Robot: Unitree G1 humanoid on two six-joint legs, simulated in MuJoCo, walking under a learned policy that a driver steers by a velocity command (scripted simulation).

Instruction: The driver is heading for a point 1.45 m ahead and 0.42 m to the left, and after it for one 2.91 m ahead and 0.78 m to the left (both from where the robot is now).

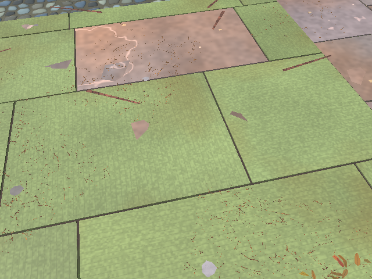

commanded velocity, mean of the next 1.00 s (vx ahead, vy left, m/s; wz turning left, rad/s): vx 0.46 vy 0.00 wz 0.00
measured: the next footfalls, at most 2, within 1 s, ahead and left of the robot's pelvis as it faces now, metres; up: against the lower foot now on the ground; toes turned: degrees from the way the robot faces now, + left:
left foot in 0.38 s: +0.35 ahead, +0.15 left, +0.00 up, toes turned +1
right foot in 0.94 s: +0.65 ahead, -0.08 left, +0.00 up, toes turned -2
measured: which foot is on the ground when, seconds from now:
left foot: up 0.00-0.36, down 0.38-0.96, up 0.98-1.00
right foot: down 0.00-0.38, up 0.40-0.92, down 0.94-1.00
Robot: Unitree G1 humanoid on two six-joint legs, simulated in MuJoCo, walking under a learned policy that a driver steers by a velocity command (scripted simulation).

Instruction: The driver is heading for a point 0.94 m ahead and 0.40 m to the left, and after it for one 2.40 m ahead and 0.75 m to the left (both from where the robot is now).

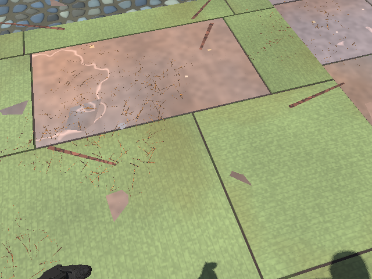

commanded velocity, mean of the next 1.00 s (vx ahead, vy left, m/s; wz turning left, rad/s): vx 0.50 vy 0.00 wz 0.43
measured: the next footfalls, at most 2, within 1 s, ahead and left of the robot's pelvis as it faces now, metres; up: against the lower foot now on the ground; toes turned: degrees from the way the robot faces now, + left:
left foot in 0.48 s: +0.42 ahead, +0.16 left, +0.00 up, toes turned +13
right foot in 0.96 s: +0.74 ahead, +0.06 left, +0.00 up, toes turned +31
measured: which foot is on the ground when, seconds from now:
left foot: up 0.00-0.46, down 0.48-0.98, up 1.00-1.00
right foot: down 0.00-0.48, up 0.50-0.94, down 0.96-1.00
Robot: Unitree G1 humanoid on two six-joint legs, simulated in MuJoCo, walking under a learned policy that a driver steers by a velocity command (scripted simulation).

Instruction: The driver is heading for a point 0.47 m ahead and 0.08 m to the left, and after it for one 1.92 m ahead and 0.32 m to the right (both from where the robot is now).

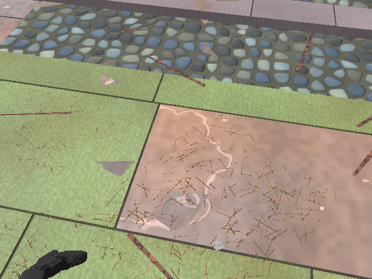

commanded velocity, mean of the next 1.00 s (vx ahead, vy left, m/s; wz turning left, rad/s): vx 0.34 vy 0.00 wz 0.20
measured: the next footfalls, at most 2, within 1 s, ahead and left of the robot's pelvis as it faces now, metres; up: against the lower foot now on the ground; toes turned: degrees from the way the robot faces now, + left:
left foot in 0.48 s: +0.37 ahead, +0.19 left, +0.00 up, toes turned +20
right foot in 1.00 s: +0.54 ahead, +0.01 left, +0.00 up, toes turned +6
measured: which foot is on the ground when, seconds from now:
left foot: up 0.00-0.46, down 0.48-1.00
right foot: down 0.00-0.48, up 0.50-0.98, down 1.00-1.00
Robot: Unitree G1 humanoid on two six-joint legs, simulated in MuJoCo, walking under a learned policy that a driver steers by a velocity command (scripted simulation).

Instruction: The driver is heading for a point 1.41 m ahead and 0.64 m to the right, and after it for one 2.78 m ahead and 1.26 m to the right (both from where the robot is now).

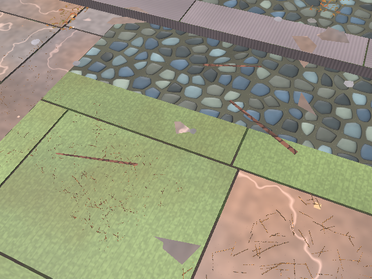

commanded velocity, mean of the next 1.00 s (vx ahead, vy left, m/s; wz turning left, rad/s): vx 0.10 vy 0.00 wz -0.56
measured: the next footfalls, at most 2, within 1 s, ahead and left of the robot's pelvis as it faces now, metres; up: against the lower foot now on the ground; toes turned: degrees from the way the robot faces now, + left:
left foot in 0.42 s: +0.13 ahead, +0.13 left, +0.00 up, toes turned -21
right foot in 0.86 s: +0.00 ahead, -0.10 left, +0.00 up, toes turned -34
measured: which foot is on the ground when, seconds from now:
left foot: down 0.00-0.00, up 0.02-0.40, down 0.42-0.86, up 0.88-1.00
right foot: down 0.00-0.42, up 0.44-0.84, down 0.86-1.00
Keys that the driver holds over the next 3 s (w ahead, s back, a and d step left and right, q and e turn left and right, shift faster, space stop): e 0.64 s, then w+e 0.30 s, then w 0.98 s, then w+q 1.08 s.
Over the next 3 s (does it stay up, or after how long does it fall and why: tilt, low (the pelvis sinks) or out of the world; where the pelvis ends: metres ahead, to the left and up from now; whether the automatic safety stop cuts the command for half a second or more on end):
stays up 0.98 -0.67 0.01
